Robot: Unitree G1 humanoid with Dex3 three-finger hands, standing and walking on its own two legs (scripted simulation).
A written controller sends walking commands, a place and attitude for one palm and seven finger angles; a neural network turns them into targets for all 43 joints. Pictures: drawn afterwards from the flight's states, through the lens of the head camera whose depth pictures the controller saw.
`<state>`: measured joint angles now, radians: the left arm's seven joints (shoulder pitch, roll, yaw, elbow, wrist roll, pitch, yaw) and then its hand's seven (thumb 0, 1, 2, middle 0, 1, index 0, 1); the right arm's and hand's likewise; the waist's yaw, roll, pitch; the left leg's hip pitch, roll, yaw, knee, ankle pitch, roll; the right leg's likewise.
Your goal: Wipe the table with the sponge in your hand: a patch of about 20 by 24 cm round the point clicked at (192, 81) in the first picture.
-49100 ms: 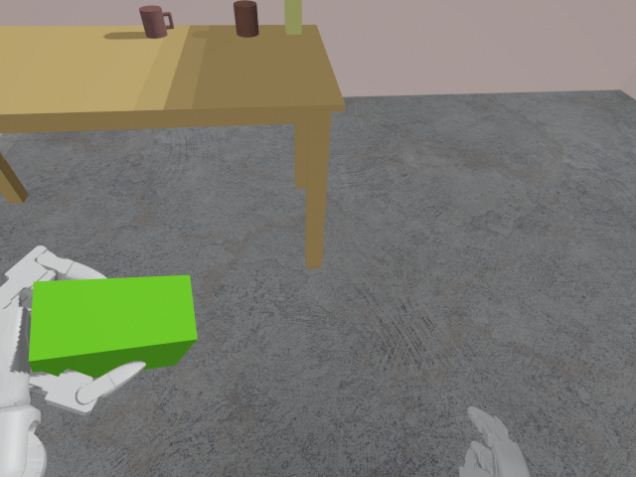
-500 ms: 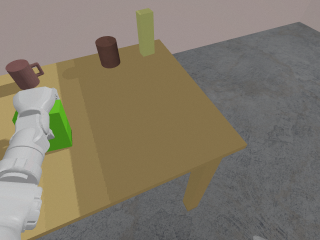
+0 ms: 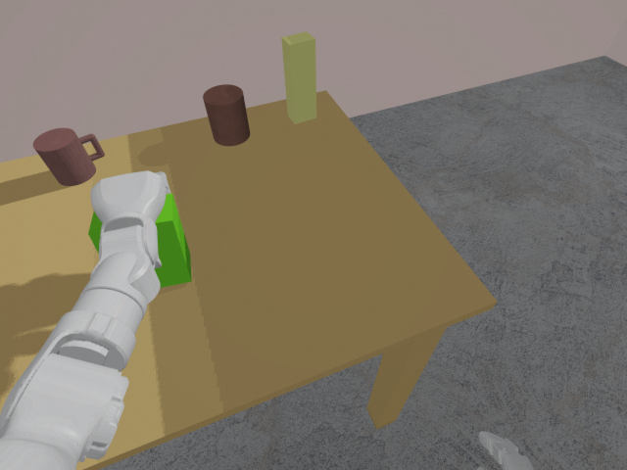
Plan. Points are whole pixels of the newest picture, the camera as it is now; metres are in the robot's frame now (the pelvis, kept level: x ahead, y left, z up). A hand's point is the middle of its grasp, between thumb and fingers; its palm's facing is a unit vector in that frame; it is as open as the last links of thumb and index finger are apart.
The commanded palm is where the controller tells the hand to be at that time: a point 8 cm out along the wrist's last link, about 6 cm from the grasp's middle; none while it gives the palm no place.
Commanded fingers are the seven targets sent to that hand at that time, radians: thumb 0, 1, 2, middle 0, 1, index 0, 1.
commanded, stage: slide across to the middle lane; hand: left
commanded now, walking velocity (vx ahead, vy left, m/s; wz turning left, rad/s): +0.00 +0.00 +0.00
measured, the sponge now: (150, 255) +0.40 +0.28 +0.02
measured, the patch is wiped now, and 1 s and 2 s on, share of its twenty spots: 0.45 0.60 0.60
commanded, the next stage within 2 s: wipe back along the middle lane in 0.08 s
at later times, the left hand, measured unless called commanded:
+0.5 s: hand (165, 233) +0.40 +0.24 +0.07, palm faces -0.03 -0.02 -1.00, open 10.6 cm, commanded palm +0.37 +0.22 +0.11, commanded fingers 0.00 0.10 1.30 -1.20 -1.60 -1.20 -1.60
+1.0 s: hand (167, 257) +0.36 +0.22 +0.07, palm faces +0.01 -0.03 -1.00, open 10.6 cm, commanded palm +0.32 +0.20 +0.11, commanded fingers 0.00 0.10 1.30 -1.20 -1.60 -1.20 -1.60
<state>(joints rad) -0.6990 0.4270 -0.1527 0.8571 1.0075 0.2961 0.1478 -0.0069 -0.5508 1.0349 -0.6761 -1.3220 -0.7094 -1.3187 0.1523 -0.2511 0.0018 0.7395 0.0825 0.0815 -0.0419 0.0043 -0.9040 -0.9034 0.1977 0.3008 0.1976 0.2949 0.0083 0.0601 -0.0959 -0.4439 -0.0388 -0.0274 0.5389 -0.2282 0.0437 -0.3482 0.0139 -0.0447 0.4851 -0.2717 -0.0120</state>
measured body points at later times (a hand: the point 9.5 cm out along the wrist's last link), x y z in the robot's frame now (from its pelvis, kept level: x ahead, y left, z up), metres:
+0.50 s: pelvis +0.01 -0.02 +0.00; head +0.03 -0.04 +0.45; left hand +0.40 +0.24 +0.13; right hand +0.15 -0.28 -0.12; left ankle +0.02 +0.09 -0.73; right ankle -0.02 -0.12 -0.73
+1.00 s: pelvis +0.01 -0.01 +0.00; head +0.00 -0.04 +0.45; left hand +0.36 +0.22 +0.13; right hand +0.21 -0.24 -0.10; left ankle +0.02 +0.09 -0.73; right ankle -0.02 -0.12 -0.73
